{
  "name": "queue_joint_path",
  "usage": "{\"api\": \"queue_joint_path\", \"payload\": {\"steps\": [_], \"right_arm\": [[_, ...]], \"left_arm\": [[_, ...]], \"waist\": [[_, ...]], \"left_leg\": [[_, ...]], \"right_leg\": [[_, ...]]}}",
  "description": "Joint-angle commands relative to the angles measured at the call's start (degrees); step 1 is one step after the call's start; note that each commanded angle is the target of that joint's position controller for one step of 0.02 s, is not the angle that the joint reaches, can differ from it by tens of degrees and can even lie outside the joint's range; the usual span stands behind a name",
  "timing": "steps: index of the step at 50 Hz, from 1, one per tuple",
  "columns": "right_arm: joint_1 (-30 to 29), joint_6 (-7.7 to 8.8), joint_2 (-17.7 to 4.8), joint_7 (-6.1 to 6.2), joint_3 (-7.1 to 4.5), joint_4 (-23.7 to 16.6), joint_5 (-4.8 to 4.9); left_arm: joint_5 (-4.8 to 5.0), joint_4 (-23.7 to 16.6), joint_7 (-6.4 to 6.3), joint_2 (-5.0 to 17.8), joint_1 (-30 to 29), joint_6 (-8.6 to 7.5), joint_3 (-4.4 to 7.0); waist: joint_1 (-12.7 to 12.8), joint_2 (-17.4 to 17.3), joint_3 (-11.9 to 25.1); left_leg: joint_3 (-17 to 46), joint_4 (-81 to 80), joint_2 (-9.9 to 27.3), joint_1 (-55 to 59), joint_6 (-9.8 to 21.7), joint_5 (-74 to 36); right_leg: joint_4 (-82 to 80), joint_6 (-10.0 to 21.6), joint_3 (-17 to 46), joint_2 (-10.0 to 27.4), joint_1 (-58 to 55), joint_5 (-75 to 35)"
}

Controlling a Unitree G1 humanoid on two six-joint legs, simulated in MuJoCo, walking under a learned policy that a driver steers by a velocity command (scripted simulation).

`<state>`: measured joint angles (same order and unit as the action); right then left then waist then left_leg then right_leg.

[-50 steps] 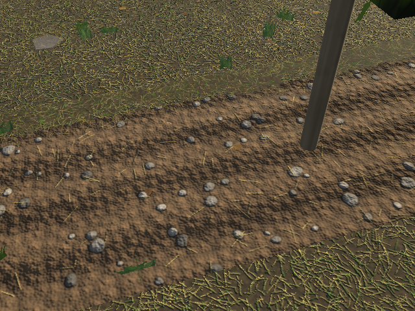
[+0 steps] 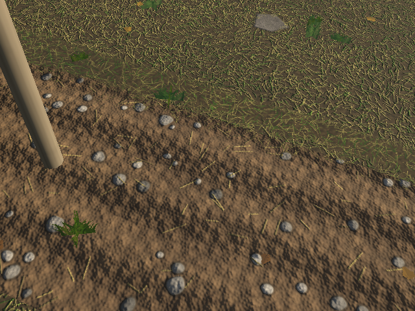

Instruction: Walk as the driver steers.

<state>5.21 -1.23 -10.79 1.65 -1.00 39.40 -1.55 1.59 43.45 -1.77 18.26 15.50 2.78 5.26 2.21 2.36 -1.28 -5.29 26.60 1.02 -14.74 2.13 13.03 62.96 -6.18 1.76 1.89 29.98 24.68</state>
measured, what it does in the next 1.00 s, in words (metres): steps on the spot, turning right: right foot, then left foot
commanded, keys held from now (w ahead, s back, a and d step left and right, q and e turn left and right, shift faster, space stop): e+shift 0.54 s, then q+shift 0.06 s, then w+q+shift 0.02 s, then q+shift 0.38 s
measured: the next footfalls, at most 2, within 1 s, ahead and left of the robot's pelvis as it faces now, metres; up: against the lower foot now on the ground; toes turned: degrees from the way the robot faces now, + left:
right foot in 0.24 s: +0.02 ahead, -0.15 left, +0.00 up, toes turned -17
left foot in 0.74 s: +0.17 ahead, +0.02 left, +0.00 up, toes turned -35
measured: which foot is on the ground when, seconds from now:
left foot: down 0.00-0.24, up 0.26-0.72, down 0.74-1.00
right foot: up 0.00-0.22, down 0.24-1.00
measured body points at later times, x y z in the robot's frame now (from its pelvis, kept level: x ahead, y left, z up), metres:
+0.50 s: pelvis +0.00 -0.06 +0.01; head +0.04 -0.12 +0.45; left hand +0.27 +0.14 -0.06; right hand +0.05 -0.40 -0.10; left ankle +0.10 +0.09 -0.66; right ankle -0.02 -0.14 -0.74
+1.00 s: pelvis +0.05 -0.07 -0.01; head +0.09 -0.08 +0.44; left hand +0.30 +0.13 -0.09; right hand +0.08 -0.39 -0.11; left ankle +0.13 +0.05 -0.74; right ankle -0.01 -0.14 -0.74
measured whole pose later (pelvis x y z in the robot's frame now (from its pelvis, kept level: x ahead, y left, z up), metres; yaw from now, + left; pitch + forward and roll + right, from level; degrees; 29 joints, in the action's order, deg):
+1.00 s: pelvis +0.05 -0.07 -0.01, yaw -20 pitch +2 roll -1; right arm 9.8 -2.2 -18.3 1.2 -5.1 40.4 2.6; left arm 0.3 36.3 -0.6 16.0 8.1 0.0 4.1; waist -0.1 -1.5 -3.0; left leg 14.4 31.9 -4.2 -20.2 -1.5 13.2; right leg 28.4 0.6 4.1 -5.9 13.0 17.3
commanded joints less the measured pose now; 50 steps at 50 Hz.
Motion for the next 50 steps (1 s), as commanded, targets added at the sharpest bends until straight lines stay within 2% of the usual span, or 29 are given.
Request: {"api": "queue_joint_path", "payload": {"steps": [1,4,6,9,11,12,13,14,15,16,17,18,20,23,27,30,31,33,34,36,37,38,39,40,42,44,46,49,50], "right_arm": [[-1.1,0.42,-9.4,1.76,-3.29,-2.7,0.36],[-0.5,-0.32,-11.2,2.10,-4.31,-2.0,0.30],[-0.5,-0.54,-12.7,1.65,-5.10,-1.9,0.62],[-1.5,0.01,-14.1,0.56,-5.99,-1.6,2.22],[-2.2,0.24,-13.3,-0.24,-6.16,-0.9,3.42],[1.1,0.33,-11.4,-0.88,-5.98,0.5,3.12],[-0.9,0.56,-8.2,-1.12,-5.02,-2.5,0.26],[-6.8,0.88,-9.0,-0.72,-4.85,-4.9,-0.33],[-8.8,0.86,-11.1,-0.47,-5.42,-5.0,0.94],[-8.6,1.08,-10.7,0.00,-5.44,-4.8,1.59],[-6.9,1.12,-11.5,0.55,-5.68,-3.5,1.08],[-5.6,1.12,-12.3,0.79,-6.01,-3.1,0.78],[-4.2,1.33,-11.6,0.32,-5.85,-2.1,1.13],[-4.5,1.44,-10.3,0.07,-5.30,-1.5,1.49],[-5.2,1.46,-11.0,-0.05,-5.39,-1.2,1.74],[-2.5,1.36,-11.5,-0.64,-5.09,0.0,1.68],[-1.9,1.64,-11.2,-1.10,-4.65,0.1,1.80],[-3.1,2.15,-9.6,-1.75,-3.67,-0.4,1.45],[-3.2,2.53,-9.1,-2.04,-3.29,-0.5,1.18],[-1.6,3.35,-9.3,-2.42,-2.95,-0.3,0.85],[-1.7,3.55,-11.9,-2.33,-3.25,-0.9,0.51],[-2.4,3.49,-17.1,-2.12,-4.26,-2.0,1.02],[-1.9,3.11,-18.9,-2.13,-5.07,-1.0,2.14],[-0.9,2.85,-17.8,-2.14,-5.14,-1.3,2.71],[1.9,2.50,-16.9,-1.88,-5.16,-1.2,3.01],[3.8,2.14,-17.2,-1.30,-5.69,-1.6,3.19],[4.4,1.29,-17.5,-0.73,-6.37,-2.0,3.55],[-1.1,-1.09,-16.5,0.27,-6.78,-4.6,4.71],[-1.6,-1.53,-14.2,0.28,-6.15,-5.7,4.68]], "left_arm": [[0.14,-5.7,-0.35,3.2,-3.2,-0.10,1.01],[-0.20,-8.4,1.19,1.2,-5.6,0.08,-0.04],[-0.21,-9.5,2.17,1.9,-5.2,0.20,0.00],[-0.22,-10.3,3.12,3.4,-3.2,1.13,0.74],[-0.22,-9.6,3.02,3.9,0.3,1.79,1.61],[-0.61,-8.8,2.11,7.1,3.1,1.63,3.00],[-1.00,-9.7,0.90,16.8,5.2,1.11,5.39],[-3.37,-11.5,1.81,16.3,5.1,-0.99,4.63],[-3.31,-11.2,2.58,14.1,3.7,-2.61,4.07],[-1.99,-11.0,2.28,13.0,1.3,-3.45,3.82],[-0.44,-11.3,1.73,10.9,-2.2,-3.26,3.14],[0.29,-12.1,1.02,9.4,-5.0,-2.67,2.52],[-0.10,-13.2,0.08,8.9,-5.7,-1.92,2.13],[-0.16,-13.4,-0.55,10.1,-4.8,-1.51,2.52],[-0.26,-14.3,-0.96,10.7,-5.7,-0.86,2.75],[-1.35,-14.3,-1.13,8.9,-6.6,-0.66,1.62],[-1.41,-13.4,-1.03,7.5,-4.9,-0.72,0.91],[-2.67,-12.7,-0.32,3.9,-6.6,-1.06,-1.17],[-3.18,-12.3,0.09,2.9,-7.7,-1.37,-1.92],[-3.77,-10.8,0.64,2.8,-7.3,-2.16,-2.40],[-4.28,-10.2,0.58,3.5,-5.7,-2.79,-2.20],[-4.60,-10.1,0.27,6.0,-2.7,-3.16,-1.25],[-4.49,-10.9,0.29,5.2,-2.9,-3.35,-1.33],[-3.74,-11.1,-0.04,5.8,-5.6,-3.29,-1.01],[-2.46,-11.8,-0.51,4.7,-8.0,-2.68,-0.57],[-2.14,-12.4,-0.06,2.6,-8.1,-2.61,-0.53],[-1.55,-12.3,0.57,1.2,-8.3,-3.17,-0.43],[-0.82,-9.5,1.52,1.3,-3.2,-3.87,0.44],[-1.17,-9.1,1.51,3.8,-2.1,-3.56,1.30]], "waist": [[-2.8,-8.3,4.2],[-3.8,-9.3,5.7],[-3.5,-10.0,6.4],[-1.9,-10.9,6.5],[0.7,-8.7,6.8],[1.2,-0.9,6.4],[0.2,19.5,5.1],[2.9,15.0,11.7],[3.2,7.1,11.2],[1.1,4.4,8.5],[-0.7,1.4,7.0],[-2.2,2.0,6.9],[-2.8,2.9,8.5],[-2.2,2.6,8.1],[-1.9,5.4,6.4],[-1.1,7.0,8.1],[0.0,6.7,9.9],[0.3,7.2,6.1],[0.0,7.2,4.7],[-1.4,5.3,3.8],[-0.5,2.3,4.2],[2.6,-3.3,3.4],[3.4,-9.3,3.7],[1.3,-11.3,3.4],[-0.2,-13.9,4.0],[-1.2,-14.6,5.4],[-1.7,-13.2,6.9],[0.9,-11.1,9.1],[0.5,-7.1,8.7]], "left_leg": [[7.9,-8.3,16.3,11.6,10.8,-19.2],[5.0,-7.3,17.7,12.5,10.8,-21.4],[3.4,-6.4,19.1,11.7,10.5,-24.3],[1.3,-3.7,20.7,10.9,8.2,-25.2],[-2.8,3.3,18.7,7.5,3.4,-20.6],[-6.5,13.4,13.9,1.5,-0.8,-11.6],[-9.5,33.2,4.5,-19.8,-7.2,20.0],[4.5,44.2,-1.1,-26.6,-7.8,28.6],[8.7,47.2,-0.4,-28.6,-6.2,25.1],[10.2,45.5,0.1,-29.6,-4.7,19.6],[11.1,43.0,1.0,-30.0,-4.3,14.8],[11.6,40.8,1.0,-27.6,-4.3,11.5],[11.6,38.6,-1.2,-24.2,-5.1,7.2],[12.5,30.0,-3.4,-23.1,-6.4,4.6],[14.0,22.3,-5.1,-20.1,-7.1,3.6],[12.3,19.6,-2.5,-15.6,-7.4,2.9],[11.2,18.3,-1.5,-13.5,-7.0,2.2],[10.0,13.4,0.1,-8.2,-5.9,2.5],[9.2,9.8,0.4,-4.7,-5.3,2.5],[9.0,-1.5,-0.4,3.3,-3.7,-6.3],[13.0,-1.4,1.7,4.9,-2.3,-16.4],[17.9,0.0,5.0,2.9,0.7,-26.8],[21.9,-1.8,6.6,0.0,5.1,-22.4],[26.5,-3.9,7.3,-1.1,7.2,-18.4],[32.3,-4.3,9.2,1.1,9.2,-19.2],[36.2,-3.6,10.5,5.3,10.8,-22.3],[37.9,-2.7,10.2,8.5,10.4,-25.0],[33.9,0.8,5.0,2.6,5.7,-20.0],[30.0,5.8,0.9,-5.3,2.6,-9.9]], "right_leg": [[0.0,-1.4,-0.1,2.9,8.5,-2.5],[-9.4,-0.6,-2.4,3.8,3.7,-2.2],[-14.1,1.1,-4.5,3.4,-0.4,-2.2],[-20.9,4.2,-6.5,2.8,-5.6,-3.6],[-31.1,7.5,-8.0,0.5,-13.9,-12.1],[-37.7,10.5,-2.9,0.4,-21.0,-25.5],[-38.8,18.9,20.5,14.8,-32.3,-55.5],[-41.1,28.4,31.6,20.4,-32.3,-53.2],[-42.3,27.3,27.1,18.4,-32.6,-47.2],[-42.3,24.2,23.6,15.2,-31.2,-42.5],[-41.8,21.4,21.1,13.1,-30.1,-39.6],[-41.8,19.8,19.5,11.5,-27.7,-39.0],[-41.9,19.0,18.9,9.5,-26.4,-38.9],[-41.7,18.4,20.7,7.7,-25.9,-33.5],[-41.7,17.3,25.3,5.7,-22.1,-23.9],[-39.6,16.9,23.2,6.5,-21.2,-24.5],[-41.1,17.1,23.2,6.4,-21.0,-13.3],[-42.2,17.1,22.8,6.0,-16.2,-6.2],[-42.1,16.7,22.1,5.8,-14.3,-7.4],[-40.0,14.4,18.6,3.8,-13.0,-13.5],[-37.7,12.2,16.6,1.6,-13.8,-13.5],[-33.5,10.0,12.2,-3.0,-14.8,-10.0],[-31.5,7.6,6.2,-6.0,-16.4,-10.0],[-29.1,6.5,4.4,-6.7,-16.9,-8.9],[-26.1,6.2,2.9,-7.4,-14.2,-5.3],[-24.6,6.0,3.2,-8.1,-10.4,1.5],[-26.1,5.7,4.2,-7.8,-8.5,3.7],[-40.9,5.8,3.8,-6.1,-20.1,-10.2],[-44.2,7.9,8.3,-0.4,-27.1,-16.6]]}}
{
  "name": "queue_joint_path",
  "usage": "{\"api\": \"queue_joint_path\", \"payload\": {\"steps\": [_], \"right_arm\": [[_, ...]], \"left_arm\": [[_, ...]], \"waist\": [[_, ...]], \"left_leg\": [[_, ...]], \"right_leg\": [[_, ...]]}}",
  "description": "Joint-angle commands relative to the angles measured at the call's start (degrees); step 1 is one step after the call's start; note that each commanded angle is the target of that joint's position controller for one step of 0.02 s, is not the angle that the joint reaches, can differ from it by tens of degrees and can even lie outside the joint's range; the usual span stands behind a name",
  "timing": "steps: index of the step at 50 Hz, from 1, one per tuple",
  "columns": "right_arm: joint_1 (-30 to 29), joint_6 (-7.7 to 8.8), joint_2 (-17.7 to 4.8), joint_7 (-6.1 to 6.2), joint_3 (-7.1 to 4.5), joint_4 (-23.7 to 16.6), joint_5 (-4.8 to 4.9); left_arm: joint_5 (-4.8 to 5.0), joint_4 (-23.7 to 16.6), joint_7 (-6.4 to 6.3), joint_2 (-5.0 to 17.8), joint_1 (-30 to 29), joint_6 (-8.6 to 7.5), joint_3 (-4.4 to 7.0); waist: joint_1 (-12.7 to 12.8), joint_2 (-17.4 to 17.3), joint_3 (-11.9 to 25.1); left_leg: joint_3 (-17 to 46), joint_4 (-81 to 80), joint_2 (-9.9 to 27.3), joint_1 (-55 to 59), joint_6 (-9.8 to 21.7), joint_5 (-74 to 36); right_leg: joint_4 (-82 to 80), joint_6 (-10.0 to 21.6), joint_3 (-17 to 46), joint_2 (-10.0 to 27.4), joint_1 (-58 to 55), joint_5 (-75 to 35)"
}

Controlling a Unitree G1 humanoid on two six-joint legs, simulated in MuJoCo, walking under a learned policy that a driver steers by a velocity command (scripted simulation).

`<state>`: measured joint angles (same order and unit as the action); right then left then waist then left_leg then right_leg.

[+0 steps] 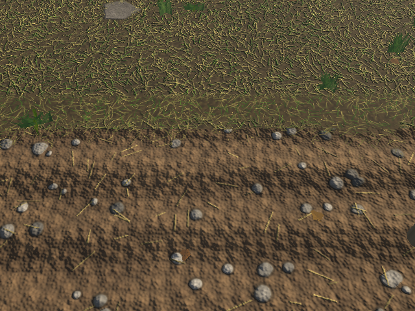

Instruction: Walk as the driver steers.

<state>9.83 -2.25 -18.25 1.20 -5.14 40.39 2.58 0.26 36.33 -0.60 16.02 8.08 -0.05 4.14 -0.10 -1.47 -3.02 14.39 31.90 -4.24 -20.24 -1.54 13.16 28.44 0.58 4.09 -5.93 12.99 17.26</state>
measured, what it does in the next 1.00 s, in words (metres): walks ahead: left foot, then right foot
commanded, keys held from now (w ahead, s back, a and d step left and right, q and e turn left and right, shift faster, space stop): w+q+shift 0.42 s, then w+e+shift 0.14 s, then e+shift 0.44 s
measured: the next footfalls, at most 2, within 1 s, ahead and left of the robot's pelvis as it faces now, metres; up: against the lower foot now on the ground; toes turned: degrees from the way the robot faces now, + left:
left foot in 0.54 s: +0.32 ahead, +0.30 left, +0.00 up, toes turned +30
right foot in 0.98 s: +0.65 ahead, +0.27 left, +0.00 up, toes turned +10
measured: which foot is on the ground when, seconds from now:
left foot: down 0.00-0.00, up 0.02-0.52, down 0.54-0.98, up 1.00-1.00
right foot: down 0.00-0.52, up 0.54-0.96, down 0.98-1.00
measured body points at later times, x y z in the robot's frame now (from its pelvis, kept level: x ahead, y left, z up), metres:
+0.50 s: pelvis +0.18 +0.10 -0.03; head +0.22 +0.11 +0.42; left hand +0.00 +0.32 -0.15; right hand +0.50 +0.02 -0.10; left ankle +0.29 +0.28 -0.71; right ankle -0.03 -0.10 -0.73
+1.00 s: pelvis +0.47 +0.27 -0.02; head +0.51 +0.27 +0.42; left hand +0.53 +0.58 -0.12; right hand +0.68 +0.04 -0.13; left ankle +0.30 +0.29 -0.70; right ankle +0.61 +0.26 -0.74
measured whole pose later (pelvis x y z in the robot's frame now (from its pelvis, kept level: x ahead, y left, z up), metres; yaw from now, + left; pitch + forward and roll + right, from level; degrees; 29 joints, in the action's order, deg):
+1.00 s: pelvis +0.47 +0.27 -0.02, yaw +12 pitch -1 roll +2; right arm 8.8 1.0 -15.6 2.1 -4.1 41.7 1.2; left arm 1.1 38.7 2.6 17.0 13.4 -0.6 4.1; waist 1.5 0.6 -5.2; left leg -15.2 47.0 -0.1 -3.3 0.6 26.2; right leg 35.4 7.5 -6.0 -2.5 27.7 7.3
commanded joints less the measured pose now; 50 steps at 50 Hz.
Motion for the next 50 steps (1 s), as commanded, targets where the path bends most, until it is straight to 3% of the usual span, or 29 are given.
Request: {"api": "queue_joint_path", "payload": {"steps": [1,2,3,5,7,11,16,20,22,24,25,26,27,28,29,30,31,32,33,34,36,39,40,42,45,47,48,49,50], "right_arm": [[-3.5,-0.41,-4.4,0.53,-1.27,-7.5,0.35],[-1.5,0.40,-7.4,0.26,-2.02,-7.0,-0.50],[-1.9,0.81,-9.1,-0.33,-2.51,-6.4,-0.17],[-3.1,1.18,-7.1,-0.88,-2.01,-5.9,-0.36],[-3.8,2.31,-5.0,-1.98,-1.15,-6.0,-0.12],[-6.3,3.80,-4.2,-2.95,-0.55,-7.5,0.20],[-9.1,4.35,-2.8,-3.93,0.45,-9.2,0.41],[-14.7,4.95,0.1,-5.75,2.20,-10.9,0.40],[-15.8,5.35,1.4,-6.45,2.98,-11.6,0.31],[-13.5,5.35,-0.2,-6.13,2.14,-12.2,-0.18],[-6.9,5.05,-3.7,-5.70,0.41,-11.4,-0.13],[5.7,4.42,-8.3,-4.67,-1.99,-8.4,0.13],[18.1,3.55,-12.0,-3.22,-3.84,-4.6,0.28],[17.5,4.58,-16.6,-2.45,-3.50,-3.7,-1.47],[20.0,5.71,-9.9,-2.60,-2.00,-4.2,-2.80],[15.7,6.73,-7.6,-3.01,-0.86,-3.0,-3.96],[11.2,7.29,-6.5,-3.10,-0.59,-2.1,-3.70],[7.2,7.63,-3.4,-3.15,0.08,-1.7,-3.73],[4.7,8.11,-1.1,-3.10,0.43,-1.6,-4.04],[2.6,8.57,0.6,-3.02,0.62,-1.4,-3.86],[-1.5,9.59,0.2,-2.51,0.52,-1.4,-3.62],[-5.7,9.38,-1.0,-0.57,0.32,-1.9,-3.65],[-5.9,8.91,-1.6,0.13,0.25,-2.0,-3.31],[-2.9,7.94,-4.0,1.53,-0.26,-1.6,-2.44],[-2.0,5.47,-6.7,2.57,-0.88,-1.8,-1.59],[-5.4,3.75,-7.6,2.51,-1.32,-3.6,-0.84],[-7.3,3.35,-6.7,1.93,-1.11,-4.5,-0.57],[-9.8,3.70,-4.0,0.70,-0.29,-5.2,-0.12],[-5.3,4.54,3.6,-1.03,1.26,-6.7,-2.66]], "left_arm": [[-1.35,-1.9,0.38,11.2,5.4,-0.39,3.56],[-2.38,-3.0,0.47,9.7,4.1,-1.13,3.34],[-1.70,-3.5,0.05,7.3,3.2,-1.80,2.57],[0.26,-2.7,-1.09,7.6,3.7,-3.04,2.48],[-0.32,-1.2,-1.52,7.3,8.3,-4.19,2.11],[-0.97,0.9,-0.58,7.7,13.5,-5.59,1.95],[-1.37,3.3,-0.07,8.0,14.9,-5.81,1.70],[-1.24,6.2,-0.07,8.2,17.5,-5.24,1.51],[-0.93,7.1,-0.12,9.3,17.5,-4.85,1.39],[0.09,8.9,-0.26,12.3,19.7,-4.80,1.46],[0.37,9.6,-0.36,14.2,19.3,-4.51,1.61],[0.75,10.3,-0.43,15.0,17.7,-4.23,1.40],[0.74,9.7,-0.76,13.4,15.5,-4.82,0.44],[1.01,7.5,0.42,1.4,25.1,-5.97,-2.86],[4.15,7.7,0.36,8.5,17.8,-8.02,-1.37],[6.14,4.1,-0.22,10.3,9.1,-8.12,-0.08],[4.99,3.6,-0.74,8.1,8.6,-7.79,-0.57],[2.87,5.3,-0.90,7.3,10.2,-6.67,-0.13],[2.29,7.3,-0.58,6.1,15.2,-5.03,0.11],[2.41,9.0,-0.28,4.8,18.2,-3.44,0.16],[2.36,9.6,-0.10,3.3,18.8,-1.40,0.35],[1.35,5.9,0.30,2.7,12.6,-1.27,0.23],[1.10,5.3,0.80,2.4,10.8,-1.56,-0.02],[0.48,4.0,2.47,1.7,6.7,-1.98,-0.53],[0.67,2.8,4.59,4.4,8.7,-1.33,0.45],[1.11,2.9,4.50,8.5,15.7,-0.18,2.26],[1.19,3.6,3.76,11.9,22.4,0.21,3.84],[1.24,3.9,2.29,13.3,26.1,0.21,4.73],[0.26,2.0,1.20,15.6,18.5,-0.34,4.81]], "waist": [[1.2,13.7,9.3],[0.8,12.1,7.9],[0.7,7.4,5.8],[1.7,6.0,2.2],[3.9,5.5,1.6],[6.1,6.0,-1.1],[6.2,6.2,-6.5],[7.3,4.5,-9.9],[5.6,4.5,-9.1],[1.2,9.3,-4.8],[-4.1,11.6,-0.5],[-11.8,11.5,5.7],[-17.8,8.8,10.5],[-7.0,-9.4,22.3],[-12.8,-2.3,29.5],[-10.9,-2.1,15.1],[-6.8,0.4,7.4],[-3.3,0.4,4.0],[0.1,-2.8,3.9],[1.9,-4.1,3.8],[4.0,-4.2,1.0],[4.6,-5.4,-2.4],[4.0,-4.4,-2.4],[1.1,-1.7,-0.5],[2.1,-3.3,4.1],[6.4,-5.2,7.3],[9.9,-3.8,10.2],[13.2,2.4,9.1],[3.5,22.8,3.4]], "left_leg": [[-1.3,10.4,-2.9,-14.7,2.4,14.7],[-1.7,22.1,1.9,-20.5,1.0,18.7],[-2.4,26.5,5.4,-23.7,1.3,13.6],[-3.9,30.0,7.2,-31.1,0.5,5.6],[-6.2,34.4,8.5,-33.7,0.5,0.2],[-8.2,36.9,10.2,-37.5,0.2,-5.4],[-10.4,30.9,11.4,-38.1,-0.1,-10.9],[-16.7,22.3,11.4,-35.7,3.1,-11.6],[-20.9,15.6,8.4,-25.9,6.1,-8.3],[-23.8,13.5,2.0,-12.9,9.2,-2.2],[-23.6,11.9,-0.4,-3.3,11.2,1.7],[-21.8,6.8,-1.1,14.1,13.7,-0.2],[-12.0,4.9,4.1,36.1,14.6,-1.3],[19.4,0.6,23.4,55.5,20.2,20.2],[31.8,-12.4,27.2,49.6,19.1,24.3],[21.3,-15.3,25.8,37.9,16.3,8.0],[11.4,-15.1,25.1,27.3,15.6,-9.7],[1.3,-14.4,22.4,19.6,14.0,-22.1],[-6.8,-14.5,19.8,14.3,11.6,-30.1],[-11.0,-15.9,18.3,11.6,10.0,-33.8],[-17.5,-19.1,17.1,6.8,8.9,-40.0],[-26.9,-21.3,12.0,3.5,7.1,-39.9],[-28.9,-20.3,10.7,4.2,6.4,-38.5],[-29.7,-16.8,11.9,10.3,5.7,-41.8],[-29.6,-7.9,15.5,19.1,4.9,-54.2],[-29.0,2.1,17.2,19.6,4.5,-61.5],[-28.0,13.0,16.5,16.9,4.4,-56.3],[-27.5,28.3,11.4,10.6,2.2,-33.8],[-24.1,48.2,-2.4,-7.9,-1.5,22.0]], "right_leg": [[-13.6,8.5,21.6,20.0,-16.0,-11.6],[-14.9,12.9,27.7,28.4,-15.7,-4.9],[-16.4,12.2,24.5,27.4,-15.3,6.8],[-18.2,8.2,18.9,23.4,-19.2,12.0],[-18.8,6.4,12.3,21.3,-21.1,6.2],[-20.0,5.8,4.2,20.2,-21.4,1.2],[-22.1,5.1,-5.8,20.8,-18.9,-6.4],[-22.0,4.0,-13.9,21.2,-20.1,-15.8],[-19.7,3.9,-17.6,21.1,-17.7,-36.1],[-14.2,6.5,-17.1,23.8,-18.4,-69.2],[-5.5,7.3,-16.6,25.2,-18.0,-79.4],[7.0,7.0,-16.1,25.2,-12.3,-80.4],[24.6,5.5,-14.4,22.1,4.2,-59.0],[50.8,3.2,-7.2,10.1,25.0,11.5],[55.6,4.5,7.2,6.8,24.4,11.3],[55.9,3.6,5.8,7.7,27.8,6.9],[52.6,2.5,4.5,10.7,26.6,3.5],[49.6,1.1,3.5,13.0,23.0,1.1],[47.0,0.5,3.9,14.7,17.0,-1.8],[45.1,-0.2,3.2,15.3,14.1,-3.1],[42.7,-1.8,0.5,14.3,13.8,-4.6],[30.9,-2.6,-4.1,12.2,15.7,-14.1],[24.6,-2.5,-5.9,11.4,15.0,-18.2],[15.0,-2.0,-9.2,9.4,14.8,-25.1],[10.5,-0.1,-12.4,6.3,12.4,-23.3],[11.1,2.8,-12.5,4.1,5.8,-15.7],[8.5,5.2,-10.9,3.1,-2.3,-14.2],[-0.3,7.7,-6.9,3.6,-9.6,-24.4],[2.4,15.0,10.8,10.1,-14.8,-56.1]]}}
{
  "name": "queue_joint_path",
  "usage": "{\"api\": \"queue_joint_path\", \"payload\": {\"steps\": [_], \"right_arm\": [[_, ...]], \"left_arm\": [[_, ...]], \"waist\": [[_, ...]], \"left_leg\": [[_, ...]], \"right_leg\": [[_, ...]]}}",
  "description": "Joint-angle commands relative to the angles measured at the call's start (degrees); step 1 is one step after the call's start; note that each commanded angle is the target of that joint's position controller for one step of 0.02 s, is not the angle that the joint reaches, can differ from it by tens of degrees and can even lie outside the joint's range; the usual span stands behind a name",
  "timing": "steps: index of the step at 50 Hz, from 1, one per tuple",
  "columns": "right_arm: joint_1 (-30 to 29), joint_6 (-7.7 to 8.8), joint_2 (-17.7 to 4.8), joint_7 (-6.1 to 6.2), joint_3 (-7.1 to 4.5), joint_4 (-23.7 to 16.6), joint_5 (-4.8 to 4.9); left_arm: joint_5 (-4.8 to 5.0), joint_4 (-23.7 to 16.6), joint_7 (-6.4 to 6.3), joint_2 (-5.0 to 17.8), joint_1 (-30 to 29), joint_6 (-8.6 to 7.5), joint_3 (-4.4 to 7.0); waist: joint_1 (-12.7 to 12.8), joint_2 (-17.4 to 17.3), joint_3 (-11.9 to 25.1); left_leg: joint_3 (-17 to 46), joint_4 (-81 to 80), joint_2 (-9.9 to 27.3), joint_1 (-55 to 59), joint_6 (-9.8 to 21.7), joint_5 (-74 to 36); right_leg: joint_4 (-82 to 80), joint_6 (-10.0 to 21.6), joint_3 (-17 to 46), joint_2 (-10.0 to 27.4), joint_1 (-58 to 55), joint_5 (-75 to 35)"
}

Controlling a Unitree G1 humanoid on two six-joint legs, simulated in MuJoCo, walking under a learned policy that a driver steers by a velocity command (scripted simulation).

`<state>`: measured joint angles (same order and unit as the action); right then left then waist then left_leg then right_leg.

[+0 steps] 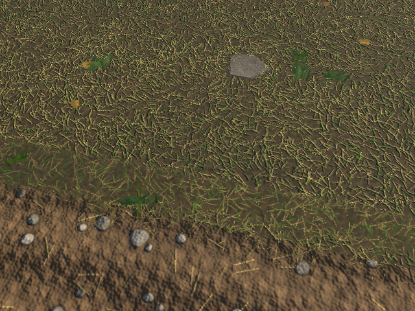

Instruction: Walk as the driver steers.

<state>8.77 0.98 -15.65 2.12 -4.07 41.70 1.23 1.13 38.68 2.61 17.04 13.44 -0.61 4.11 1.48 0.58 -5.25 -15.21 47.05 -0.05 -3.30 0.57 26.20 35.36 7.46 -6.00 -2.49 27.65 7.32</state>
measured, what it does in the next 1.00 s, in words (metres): walks ahead, turning right: left foot, then right foot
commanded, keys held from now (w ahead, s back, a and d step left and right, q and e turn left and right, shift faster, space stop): e+shift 0.58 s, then w+e+shift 0.18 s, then w+q+shift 0.24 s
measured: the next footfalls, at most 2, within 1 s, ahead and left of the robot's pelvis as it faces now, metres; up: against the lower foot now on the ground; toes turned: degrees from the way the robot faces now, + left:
left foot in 0.42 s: +0.28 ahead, +0.15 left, +0.00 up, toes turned -38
right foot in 0.96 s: +0.07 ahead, -0.10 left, +0.00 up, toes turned -52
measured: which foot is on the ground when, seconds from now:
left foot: up 0.00-0.40, down 0.42-0.94, up 0.96-1.00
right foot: down 0.00-0.42, up 0.44-0.94, down 0.96-1.00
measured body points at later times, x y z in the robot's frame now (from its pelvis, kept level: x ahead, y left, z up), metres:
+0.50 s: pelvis +0.13 +0.09 +0.02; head +0.16 +0.07 +0.47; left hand +0.45 +0.25 -0.03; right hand +0.12 -0.25 -0.07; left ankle +0.25 +0.17 -0.71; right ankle +0.11 -0.03 -0.67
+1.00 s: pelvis +0.15 -0.01 +0.02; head +0.15 -0.03 +0.47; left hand +0.47 +0.02 -0.04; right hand -0.05 -0.23 -0.11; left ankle +0.24 +0.16 -0.68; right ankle +0.05 -0.07 -0.71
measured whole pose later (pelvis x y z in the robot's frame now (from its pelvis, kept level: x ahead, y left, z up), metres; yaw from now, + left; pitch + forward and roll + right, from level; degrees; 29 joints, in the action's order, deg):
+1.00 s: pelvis +0.15 -0.01 +0.02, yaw -48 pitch +3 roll +1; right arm 21.4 2.8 -19.7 -1.8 -4.0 45.5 2.1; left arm 0.8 32.5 1.1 15.9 11.2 -3.3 1.5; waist -3.0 -2.1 1.8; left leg 0.3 47.7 5.6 -19.7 2.1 23.1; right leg 34.8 0.5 -3.1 3.2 17.2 19.7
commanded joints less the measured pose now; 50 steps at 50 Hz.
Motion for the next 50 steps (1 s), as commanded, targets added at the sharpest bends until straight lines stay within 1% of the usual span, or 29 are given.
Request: {"api": "queue_joint_path", "payload": {"steps": [1,2,3,4,5,7,10,13,17,20,21,22,23,24,25,26,27,29,32,35,39,41,43,45,46,47,48,49,50], "right_arm": [[6.6,2.43,-2.2,-2.66,0.45,-8.4,-1.31],[2.6,3.13,-8.4,-2.84,-0.35,-8.3,-0.70],[-2.7,3.04,-9.1,-2.60,-0.71,-9.5,-0.82],[-3.9,2.29,-8.8,-1.96,-0.73,-9.2,-1.77],[-5.1,1.64,-8.2,-1.71,-0.72,-9.4,-2.20],[-6.3,0.69,-6.3,-1.86,-0.45,-8.8,-1.98],[-6.8,0.22,-3.6,-1.53,0.14,-7.5,-1.37],[-7.3,-0.24,-4.2,-1.14,-0.22,-6.7,-0.85],[-8.6,0.72,-5.1,-1.43,-0.85,-6.3,-0.74],[-4.2,2.01,-7.2,-2.03,-2.13,-4.4,-0.67],[-3.1,2.02,-9.0,-1.94,-2.74,-3.9,-1.04],[-5.0,1.29,-12.6,-1.48,-3.23,-5.4,-1.87],[-5.5,0.93,-13.2,-1.60,-3.17,-5.6,-4.23],[-7.6,1.00,-10.6,-1.23,-2.91,-6.7,-3.75],[-9.2,0.65,-7.9,-0.55,-2.18,-7.2,-2.84],[-9.2,0.17,-7.4,0.12,-1.82,-7.5,-2.12],[-9.0,-0.20,-7.7,0.70,-1.69,-7.4,-1.68],[-5.9,-0.62,-8.5,1.29,-1.58,-6.7,-2.29],[2.6,-0.19,-11.7,0.89,-2.57,-5.1,-1.52],[4.6,1.09,-13.2,0.33,-3.15,-4.8,-1.03],[5.6,2.42,-13.6,-0.43,-3.42,-4.0,-1.04],[5.7,2.93,-13.1,-1.45,-3.03,-3.0,-0.83],[4.6,2.95,-13.1,-2.49,-2.66,-2.1,-0.23],[3.6,2.30,-13.5,-3.27,-2.24,-1.4,1.12],[2.8,1.91,-12.4,-3.63,-1.63,-1.4,1.51],[2.6,2.14,-9.1,-4.10,-0.27,-1.7,0.86],[-0.7,2.98,-4.1,-4.77,1.47,-3.5,-0.40],[-0.7,4.65,-1.7,-4.68,1.74,-6.6,0.44],[-3.1,5.60,-5.2,-4.23,1.34,-8.2,2.57]], "left_arm": [[-3.72,-4.8,-1.41,16.7,8.1,-1.90,4.11],[-2.98,-8.0,-0.83,14.9,3.7,-2.49,4.35],[-1.05,-8.4,-0.86,11.9,0.9,-2.61,3.72],[0.44,-8.8,-1.21,9.4,-0.8,-2.59,2.95],[0.78,-9.0,-1.84,8.9,-1.6,-2.22,2.93],[0.05,-9.6,-3.07,9.0,-2.2,-0.84,3.18],[-0.11,-9.2,-4.62,10.9,0.1,1.22,4.10],[0.25,-10.0,-5.38,10.8,-1.3,2.76,4.29],[-0.11,-10.9,-4.89,10.0,-3.0,3.55,4.05],[0.38,-12.1,-4.46,9.3,-5.7,3.74,3.64],[0.43,-12.2,-4.28,7.4,-3.9,3.80,2.97],[-0.35,-11.4,-4.05,4.0,1.7,3.86,1.96],[-0.28,-13.5,-3.49,8.7,1.2,3.07,3.17],[-0.16,-12.3,-3.24,13.2,0.6,2.73,4.20],[0.23,-10.9,-3.22,14.1,0.2,3.01,4.53],[-0.03,-9.8,-3.42,12.5,0.9,3.61,4.17],[-0.14,-9.9,-3.28,11.1,1.6,3.92,3.65],[0.58,-11.3,-3.16,9.2,-1.3,3.81,2.61],[0.84,-13.0,-2.88,9.0,-4.4,3.08,1.93],[0.76,-13.3,-2.37,8.7,-5.6,2.21,1.67],[0.51,-12.9,-2.14,5.9,-5.9,1.39,0.62],[0.39,-11.7,-2.07,3.0,-4.2,0.47,-0.59],[0.43,-10.2,-1.67,2.9,-2.4,-0.52,-0.84],[0.74,-8.9,-1.09,3.0,0.0,-1.47,-0.96],[0.86,-6.8,-0.99,3.2,4.1,-1.81,-0.72],[1.02,-3.8,-1.28,5.5,11.1,-1.86,0.51],[0.07,-2.1,-1.84,9.9,20.5,-2.26,1.94],[-1.40,-4.7,-2.37,15.9,20.2,-3.01,2.61],[-1.36,-5.2,-1.97,13.7,19.6,-4.32,2.54]], "waist": [[-3.0,17.9,20.6],[-0.8,7.3,21.7],[-2.1,-0.9,12.7],[-3.5,-6.2,11.2],[-3.8,-6.3,10.3],[-3.7,-3.8,9.3],[-2.1,-0.2,12.9],[-1.0,4.1,13.7],[0.4,9.6,12.0],[-1.7,11.3,11.8],[-1.1,6.6,13.1],[2.6,-6.6,14.5],[3.6,-16.1,10.6],[3.1,-13.0,8.3],[2.3,-9.0,6.9],[1.8,-6.9,6.6],[1.3,-6.2,5.9],[-1.0,-6.3,5.5],[-5.6,-10.1,9.8],[-6.5,-9.6,8.6],[-6.2,-7.8,6.2],[-4.8,-6.6,5.2],[-2.9,-7.9,3.4],[0.1,-7.7,1.3],[2.7,-5.8,1.0],[6.1,-2.1,3.4],[11.0,9.2,6.5],[8.6,17.5,8.2],[10.0,10.6,9.4]], "left_leg": [[21.5,45.7,-11.1,-33.7,-5.1,12.7],[26.9,44.7,-7.7,-34.0,-3.2,8.6],[26.5,38.4,-5.9,-35.7,-2.0,5.1],[26.3,33.3,-3.4,-34.4,-1.8,2.5],[26.3,27.7,-2.5,-31.6,-2.0,0.9],[24.7,16.4,-2.7,-27.4,-3.4,-1.0],[23.6,6.8,-4.7,-25.7,-6.2,-4.2],[23.9,0.4,-5.2,-23.7,-6.8,-10.5],[24.2,-9.0,-5.7,-19.8,-5.4,-11.5],[23.7,-23.9,-4.2,-12.1,-3.2,-17.9],[27.5,-28.5,2.1,-5.8,-0.6,-21.2],[39.5,-28.8,15.4,-0.2,4.8,-25.9],[50.8,-32.3,21.6,-5.7,11.9,-25.2],[47.7,-32.2,21.4,-7.5,13.1,-20.7],[39.9,-31.2,16.8,-8.5,10.9,-15.7],[34.9,-30.4,13.5,-8.4,9.3,-14.9],[31.8,-30.5,12.7,-8.3,9.5,-17.2],[26.3,-31.3,12.0,-6.3,10.5,-22.2],[28.7,-35.9,15.9,3.8,10.7,-1.4],[28.8,-39.0,18.7,5.9,9.7,9.4],[23.7,-41.2,19.7,1.4,9.0,9.9],[20.2,-42.2,18.2,-4.8,9.2,5.7],[17.2,-41.3,16.5,-10.1,9.4,2.5],[17.5,-38.0,16.7,-14.7,9.9,3.5],[17.0,-33.6,15.9,-20.0,9.5,3.7],[15.6,-24.8,13.4,-26.6,8.1,0.2],[11.0,0.5,6.6,-38.3,4.1,0.3],[16.7,17.9,-0.5,-55.3,2.7,3.7],[25.1,26.1,2.1,-60.2,3.2,-1.2]], "right_leg": [[-14.1,21.5,51.9,19.2,-36.9,-31.9],[-19.5,19.9,53.6,20.3,-34.8,-12.9],[-20.8,16.3,48.6,17.5,-27.3,-5.2],[-20.3,13.6,44.6,16.0,-22.9,-3.3],[-19.6,11.7,40.7,13.2,-19.0,-5.0],[-18.4,8.4,33.4,7.9,-15.5,-10.8],[-15.4,7.2,32.1,6.7,-16.8,-20.2],[-14.5,4.0,32.8,4.9,-15.4,-9.5],[-13.0,1.7,36.4,3.8,-14.4,-1.7],[-8.4,-0.4,39.2,2.2,-13.7,0.0],[-2.4,-2.5,36.2,-1.0,-10.1,13.3],[11.9,-5.1,25.9,-8.1,-3.1,28.8],[23.0,-7.6,20.7,-7.7,6.4,30.0],[29.7,-9.5,18.3,-2.5,7.9,25.2],[32.0,-10.4,17.2,-0.5,8.4,20.0],[35.5,-11.2,15.9,0.0,8.7,16.8],[38.2,-11.8,14.3,0.8,9.9,14.9],[36.5,-12.7,10.2,3.3,11.6,12.7],[32.6,-13.0,7.5,7.1,17.2,12.1],[30.1,-12.0,7.0,9.3,19.4,12.5],[24.3,-10.6,6.3,10.6,14.8,11.7],[16.0,-9.2,5.6,9.1,5.3,12.2],[7.8,-7.9,3.5,6.9,-3.6,14.5],[-2.1,-6.1,1.8,5.9,-11.3,14.1],[-7.4,-5.2,0.0,4.5,-19.3,10.1],[-8.0,-4.5,0.2,3.3,-30.8,9.0],[-12.7,-2.9,14.2,12.8,-42.4,14.3],[-15.9,2.0,34.8,24.7,-46.3,22.3],[-20.9,5.8,42.1,28.8,-41.8,35.5]]}}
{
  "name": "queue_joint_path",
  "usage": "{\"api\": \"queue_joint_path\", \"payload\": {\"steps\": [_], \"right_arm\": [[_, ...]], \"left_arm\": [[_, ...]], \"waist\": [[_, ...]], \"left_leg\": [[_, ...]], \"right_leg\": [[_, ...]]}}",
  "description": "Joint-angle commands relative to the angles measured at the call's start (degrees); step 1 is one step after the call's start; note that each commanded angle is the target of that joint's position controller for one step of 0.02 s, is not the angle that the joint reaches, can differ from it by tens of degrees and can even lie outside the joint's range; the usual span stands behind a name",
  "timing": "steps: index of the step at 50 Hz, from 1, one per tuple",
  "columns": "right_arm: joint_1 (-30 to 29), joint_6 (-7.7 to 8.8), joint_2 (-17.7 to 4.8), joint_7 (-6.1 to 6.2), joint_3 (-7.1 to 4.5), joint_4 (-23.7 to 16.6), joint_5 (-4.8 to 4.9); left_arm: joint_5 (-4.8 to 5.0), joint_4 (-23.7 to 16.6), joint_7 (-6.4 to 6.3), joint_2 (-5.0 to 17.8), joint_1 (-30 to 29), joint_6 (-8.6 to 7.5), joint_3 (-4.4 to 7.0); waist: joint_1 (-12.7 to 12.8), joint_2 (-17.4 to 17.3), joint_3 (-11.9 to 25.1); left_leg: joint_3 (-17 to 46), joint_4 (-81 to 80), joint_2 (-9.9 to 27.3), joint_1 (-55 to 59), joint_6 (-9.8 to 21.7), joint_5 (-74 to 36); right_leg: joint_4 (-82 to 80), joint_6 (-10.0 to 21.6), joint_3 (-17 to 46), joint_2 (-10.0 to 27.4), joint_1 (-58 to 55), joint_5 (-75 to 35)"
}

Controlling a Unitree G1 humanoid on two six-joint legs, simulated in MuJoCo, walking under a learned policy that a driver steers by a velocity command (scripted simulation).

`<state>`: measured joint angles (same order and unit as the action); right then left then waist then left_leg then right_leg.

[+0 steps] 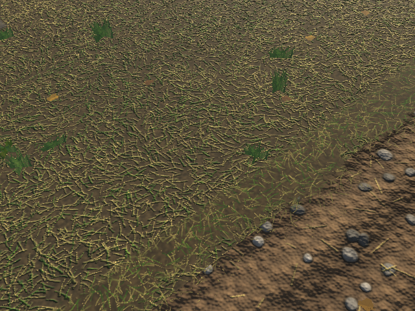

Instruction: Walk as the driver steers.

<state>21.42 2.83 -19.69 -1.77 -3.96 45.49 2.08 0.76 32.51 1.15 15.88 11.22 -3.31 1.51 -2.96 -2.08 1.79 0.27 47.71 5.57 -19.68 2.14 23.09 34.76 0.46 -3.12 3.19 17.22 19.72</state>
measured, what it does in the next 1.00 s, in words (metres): walks ahead, turning left: left foot, then right foot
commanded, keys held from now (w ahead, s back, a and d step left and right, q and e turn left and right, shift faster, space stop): w+q+shift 0.50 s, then q+shift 0.50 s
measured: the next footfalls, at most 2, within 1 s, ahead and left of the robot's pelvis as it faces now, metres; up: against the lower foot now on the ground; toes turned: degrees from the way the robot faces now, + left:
left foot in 0.40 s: +0.41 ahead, +0.09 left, +0.00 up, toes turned +19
right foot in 0.78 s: +0.79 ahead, +0.12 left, +0.00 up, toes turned +50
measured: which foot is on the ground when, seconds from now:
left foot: up 0.00-0.38, down 0.40-0.78, up 0.80-1.00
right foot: down 0.00-0.40, up 0.42-0.76, down 0.78-1.00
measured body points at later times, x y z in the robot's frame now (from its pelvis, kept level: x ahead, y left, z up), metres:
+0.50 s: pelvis +0.32 +0.04 -0.02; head +0.34 +0.03 +0.43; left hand +0.35 +0.32 -0.11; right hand +0.51 -0.20 -0.14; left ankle +0.37 +0.08 -0.73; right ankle +0.21 -0.17 -0.58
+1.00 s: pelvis +0.60 +0.07 +0.00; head +0.63 +0.13 +0.45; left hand +0.51 +0.38 -0.10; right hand +0.94 +0.01 -0.08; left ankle +0.50 +0.14 -0.65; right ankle +0.77 +0.09 -0.73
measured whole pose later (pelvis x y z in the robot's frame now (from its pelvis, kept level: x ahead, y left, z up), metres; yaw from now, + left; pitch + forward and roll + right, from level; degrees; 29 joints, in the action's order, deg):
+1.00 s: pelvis +0.60 +0.07 +0.00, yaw +54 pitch +0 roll -2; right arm 10.1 -4.2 -20.3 1.7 -5.1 34.0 1.7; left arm -1.9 35.5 -1.8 14.4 5.7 -1.7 2.6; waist -0.5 -0.9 -7.5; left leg 1.7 69.5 1.9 -32.6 -4.8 25.2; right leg 24.9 1.1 -4.2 -0.3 21.9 3.2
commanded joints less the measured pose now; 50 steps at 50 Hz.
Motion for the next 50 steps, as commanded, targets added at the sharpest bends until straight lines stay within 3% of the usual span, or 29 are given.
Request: {"api": "queue_joint_path", "payload": {"steps": [1,3,5,11,13,15,17,18,19,20,21,22,23,24,25,28,31,34,36,38,39,40,41,42,43,44,46,48,50], "right_arm": [[-16.0,3.69,-2.2,-0.43,0.82,-12.5,2.35],[-12.2,2.45,-2.6,-0.45,0.51,-10.2,0.49],[-8.7,0.82,-2.4,-0.84,0.03,-7.9,0.57],[-16.2,0.08,0.5,-1.74,0.82,-9.4,0.42],[-19.6,0.65,1.7,-3.13,1.26,-10.5,0.77],[-21.6,1.03,1.0,-3.90,0.93,-12.2,1.20],[-15.1,0.25,-2.1,-3.74,-0.40,-11.9,2.09],[-6.1,-0.70,-5.1,-3.37,-1.79,-10.2,2.11],[7.8,-1.82,-10.1,-2.56,-4.13,-6.6,1.51],[15.6,-2.72,-10.8,-0.94,-4.83,-3.8,1.13],[11.4,-2.48,-12.8,-0.65,-4.31,-4.0,-0.60],[5.4,-0.61,-10.2,-0.68,-2.92,-8.0,-2.25],[6.4,0.39,-6.1,-0.56,-2.56,-8.8,-1.86],[3.5,1.41,-5.1,-0.82,-2.10,-8.7,-1.81],[-1.0,2.08,-4.3,-0.91,-1.80,-9.7,-1.59],[-8.5,2.14,-5.2,0.69,-1.86,-11.6,-1.64],[-8.0,0.71,-6.2,3.08,-2.28,-9.6,-0.12],[-1.2,-2.22,-6.3,4.22,-2.89,-6.6,0.48],[-1.9,-3.11,-4.8,4.72,-2.80,-6.7,0.59],[-5.6,-3.43,-3.3,5.05,-2.69,-8.3,0.39],[-5.1,-3.50,-0.2,4.70,-1.71,-9.4,-0.40],[2.9,-3.75,6.9,4.24,0.39,-10.1,-2.66],[13.1,-3.40,-0.1,2.65,-0.17,-11.4,-0.22],[8.2,-4.30,-5.4,2.55,-1.57,-9.9,0.30],[-0.1,-5.22,-8.1,2.70,-2.55,-11.3,0.32],[-3.1,-6.29,-8.5,3.25,-3.00,-11.9,0.06],[-5.2,-7.18,-5.5,3.51,-2.41,-13.6,-0.08],[-6.0,-6.76,-2.1,3.64,-1.49,-14.4,-0.39],[-7.8,-6.63,-2.1,3.36,-1.31,-15.0,-0.77]], "left_arm": [[-0.68,1.1,-0.24,11.3,18.3,-2.34,3.75],[-0.63,1.3,-0.02,6.3,10.9,-2.66,2.03],[-1.61,2.2,-0.57,4.8,8.7,-3.39,1.79],[-2.10,7.6,-2.50,4.3,11.7,-4.11,1.84],[-1.79,8.9,-2.98,6.0,12.9,-3.52,2.09],[-1.77,9.8,-3.92,10.1,14.3,-2.50,2.89],[-1.57,9.5,-5.14,13.7,12.7,-0.73,3.93],[-1.40,8.6,-5.18,15.2,9.6,-0.12,4.49],[-1.35,7.1,-4.57,15.5,6.1,-0.29,4.71],[-0.37,6.6,-3.33,11.9,2.3,-1.48,3.84],[-1.79,3.5,-2.02,-0.6,4.5,-4.48,0.24],[0.65,-0.9,-1.17,-0.8,8.5,-7.25,-1.04],[1.94,-2.4,-1.05,5.7,0.3,-8.54,0.09],[2.23,-2.9,-1.09,6.1,-0.4,-8.54,0.45],[0.66,-1.3,-1.55,5.4,1.3,-7.61,0.38],[-1.32,-0.6,-2.17,8.9,2.7,-4.92,1.72],[-4.11,-4.5,-2.15,3.9,-7.6,-4.64,0.36],[-1.33,-6.1,-1.70,2.6,-11.5,-3.80,0.70],[-0.11,-6.5,-1.81,5.2,-12.3,-3.60,2.04],[-0.52,-4.4,-1.98,7.2,-5.8,-4.03,3.45],[-1.58,-2.4,-2.03,7.8,2.4,-4.08,3.65],[-2.51,-3.1,-2.19,9.5,4.3,-3.52,3.27],[-2.79,-2.0,-1.56,11.3,4.5,-2.79,3.72],[-2.79,-4.8,-2.26,8.3,-2.1,-1.97,3.79],[-2.49,-5.5,-3.05,4.4,-5.2,-0.84,2.60],[-2.36,-5.6,-3.48,3.7,-7.4,0.32,2.04],[-2.54,-3.4,-3.49,5.4,-8.7,1.17,2.70],[-2.78,-1.0,-3.25,6.4,-6.8,0.99,3.47],[-2.60,0.4,-3.13,7.7,-6.0,0.92,4.22]], "waist": [[11.4,12.1,-2.2],[6.2,11.9,-5.5],[3.5,10.1,-6.5],[4.4,4.6,-12.1],[5.0,4.3,-12.7],[4.0,7.6,-10.2],[-1.3,13.3,-4.9],[-6.6,14.8,-0.8],[-12.7,13.1,5.1],[-15.8,4.0,4.6],[-6.2,-16.2,2.1],[-1.1,-13.4,13.2],[-4.0,-1.8,6.9],[0.8,6.8,-0.2],[4.1,10.5,-3.2],[8.6,6.0,-8.7],[4.9,3.8,-8.3],[0.0,-1.6,-0.2],[0.5,-4.5,0.2],[4.7,-5.6,4.6],[7.3,-2.9,12.4],[3.1,11.9,19.1],[-1.4,24.0,27.3],[0.5,15.6,22.1],[2.4,9.6,13.3],[2.2,5.8,8.8],[1.3,7.7,1.7],[2.0,9.5,2.4],[2.7,8.7,4.9]], "left_leg": [[10.4,27.6,-2.0,-48.6,1.6,-3.8],[9.3,25.7,1.1,-43.5,-0.5,-11.9],[8.3,26.2,0.8,-37.1,-2.3,-19.0],[-0.4,9.8,-2.6,-29.9,0.4,-31.6],[-5.3,1.2,-3.9,-24.9,2.6,-31.6],[-10.5,-3.4,-7.5,-17.8,5.0,-28.0],[-12.9,-3.4,-10.7,-10.0,6.7,-21.4],[-12.0,-2.1,-11.2,-0.5,8.4,-17.5],[-8.0,-4.2,-11.0,16.8,10.8,-16.3],[-0.9,-11.9,-8.3,31.0,12.8,-18.4],[15.8,-9.4,-3.5,38.6,17.5,-19.6],[46.6,-24.0,7.1,42.8,27.9,8.5],[50.1,-34.3,7.7,35.7,24.0,17.1],[47.8,-36.7,7.4,24.9,21.5,17.3],[43.7,-36.5,4.9,15.9,20.2,13.4],[29.9,-36.6,-1.7,-1.6,18.4,-16.4],[15.2,-30.5,-11.1,-13.0,12.2,-37.4],[18.9,-25.2,-12.6,-7.2,6.7,-28.1],[23.9,-20.0,-11.5,-1.1,4.9,-22.9],[23.9,-8.0,-12.0,4.3,1.3,-24.4],[20.1,6.1,-13.6,3.3,-1.2,-16.1],[15.0,23.6,-17.8,-9.1,-2.9,22.9],[14.7,37.1,-13.7,-16.9,-4.4,19.7],[11.8,40.3,-8.3,-18.9,-6.5,11.2],[8.2,38.1,-6.8,-20.2,-7.4,5.0],[6.3,36.4,-5.5,-18.1,-7.9,2.0],[3.5,28.0,-3.4,-14.1,-7.5,1.3],[1.7,22.2,-2.5,-13.1,-7.2,2.2],[2.1,18.0,-0.3,-13.2,-6.8,0.7]], "right_leg": [[-21.1,11.7,34.7,22.0,-30.1,23.9],[-22.5,8.7,22.0,17.5,-21.1,12.7],[-25.5,6.2,11.4,14.1,-15.4,0.8],[-30.0,0.7,-8.6,8.4,-13.6,-20.6],[-29.2,-1.4,-11.8,8.3,-15.6,-32.0],[-23.4,-2.4,-13.0,9.3,-20.1,-61.1],[-12.2,-1.9,-13.1,11.4,-25.4,-85.9],[-1.7,-0.9,-12.4,12.6,-24.0,-93.0],[13.8,0.6,-10.3,11.8,-16.9,-89.5],[37.3,0.2,-9.6,4.1,-2.1,-46.8],[61.8,-0.8,-2.0,-6.8,20.8,13.9],[66.9,0.5,11.6,-8.1,33.6,13.1],[60.3,2.5,13.2,-5.1,34.6,7.2],[51.9,3.0,13.0,-2.8,32.5,2.5],[47.0,2.0,13.4,-0.4,27.9,0.2],[34.3,-3.1,11.6,1.8,18.2,-0.8],[11.8,-5.2,4.3,-3.5,6.1,-15.5],[-2.7,-6.2,4.4,-10.4,-2.5,-27.9],[-8.4,-6.1,8.2,-9.8,-2.1,-27.0],[-13.5,-4.3,9.9,-7.1,-8.4,-32.5],[-11.3,-1.3,13.1,0.0,-20.2,-37.4],[-3.4,3.2,27.5,14.7,-34.9,-64.7],[-6.6,15.3,50.1,29.0,-40.2,-46.0],[-11.2,15.5,46.1,23.8,-32.9,-24.5],[-13.5,12.3,34.3,18.0,-24.1,-14.4],[-15.0,9.9,27.5,14.1,-16.2,-13.5],[-17.7,9.1,17.0,9.5,-4.5,-17.9],[-18.8,11.2,12.5,10.0,-5.2,-24.6],[-19.2,13.4,11.9,13.6,-8.5,-26.8]]}}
